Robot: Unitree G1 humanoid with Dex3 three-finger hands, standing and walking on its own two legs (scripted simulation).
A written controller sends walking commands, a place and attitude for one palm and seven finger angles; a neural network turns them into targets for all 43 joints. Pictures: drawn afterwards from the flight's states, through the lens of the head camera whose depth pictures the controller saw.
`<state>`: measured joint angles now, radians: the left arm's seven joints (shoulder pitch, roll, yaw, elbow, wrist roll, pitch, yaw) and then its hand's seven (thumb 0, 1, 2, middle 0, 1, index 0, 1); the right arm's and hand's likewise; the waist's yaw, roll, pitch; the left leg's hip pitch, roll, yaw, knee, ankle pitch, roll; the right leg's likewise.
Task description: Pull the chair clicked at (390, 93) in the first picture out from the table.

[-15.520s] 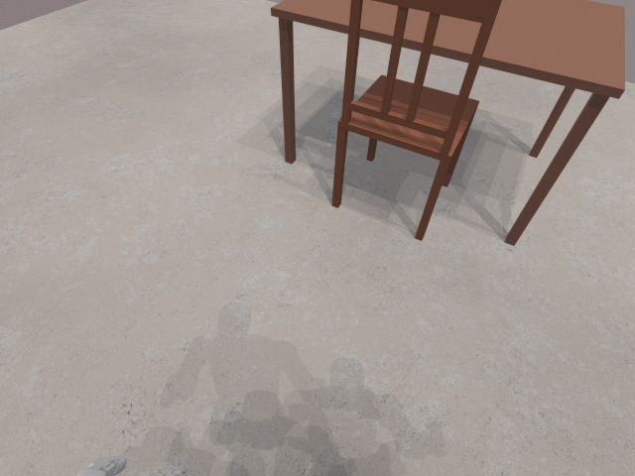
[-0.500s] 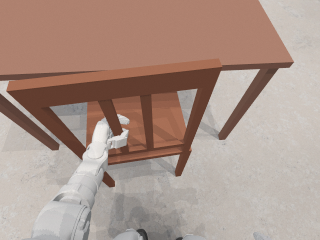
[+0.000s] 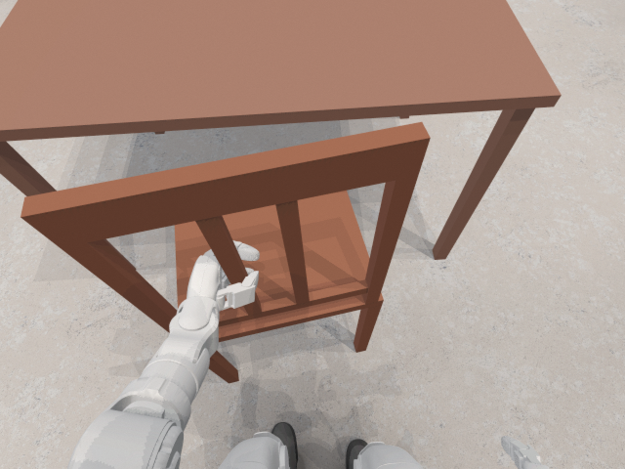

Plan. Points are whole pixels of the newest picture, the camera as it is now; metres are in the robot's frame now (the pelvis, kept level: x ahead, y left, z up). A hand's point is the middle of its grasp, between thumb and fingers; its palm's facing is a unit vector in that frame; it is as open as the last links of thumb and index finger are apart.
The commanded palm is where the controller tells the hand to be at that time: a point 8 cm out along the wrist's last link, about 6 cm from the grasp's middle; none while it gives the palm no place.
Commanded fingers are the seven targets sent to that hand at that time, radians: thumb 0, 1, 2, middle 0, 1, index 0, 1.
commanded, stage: step backward, pulling the chair out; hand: left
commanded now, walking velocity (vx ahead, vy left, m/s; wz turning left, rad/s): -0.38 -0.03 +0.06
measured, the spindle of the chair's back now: (236, 271) +0.39 +0.12 -0.07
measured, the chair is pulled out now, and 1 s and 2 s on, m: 0.17 0.24 0.34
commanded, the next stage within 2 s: none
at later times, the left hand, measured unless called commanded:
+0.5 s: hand (240, 302) +0.34 +0.11 -0.06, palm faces +0.00 -0.98 -0.18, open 5.8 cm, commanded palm +0.35 +0.16 -0.06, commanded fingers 0.00 0.90 0.90 -0.50 -1.45 -0.50 -1.45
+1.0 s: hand (233, 336) +0.29 +0.11 -0.06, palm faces -0.06 -0.98 -0.21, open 5.8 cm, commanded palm +0.29 +0.17 -0.06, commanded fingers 0.00 0.90 0.90 -0.50 -1.45 -0.50 -1.45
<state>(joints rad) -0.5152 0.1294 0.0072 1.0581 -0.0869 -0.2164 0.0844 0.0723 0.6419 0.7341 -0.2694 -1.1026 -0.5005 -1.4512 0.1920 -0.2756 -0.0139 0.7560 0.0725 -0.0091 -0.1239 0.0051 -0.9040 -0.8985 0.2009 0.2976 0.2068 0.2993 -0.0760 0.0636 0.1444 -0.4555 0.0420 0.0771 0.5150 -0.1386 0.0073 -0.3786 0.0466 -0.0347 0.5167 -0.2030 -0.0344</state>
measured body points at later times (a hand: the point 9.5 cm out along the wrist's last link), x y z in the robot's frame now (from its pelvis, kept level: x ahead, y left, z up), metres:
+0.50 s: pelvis -0.02 +0.00 +0.00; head +0.07 -0.03 +0.44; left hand +0.33 +0.16 -0.05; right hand +0.07 -0.26 -0.15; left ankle +0.00 +0.13 -0.71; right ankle +0.04 -0.10 -0.73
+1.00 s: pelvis -0.08 +0.01 -0.01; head +0.01 -0.02 +0.43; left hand +0.29 +0.17 -0.05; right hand -0.01 -0.24 -0.15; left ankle -0.05 +0.16 -0.73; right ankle +0.04 -0.10 -0.73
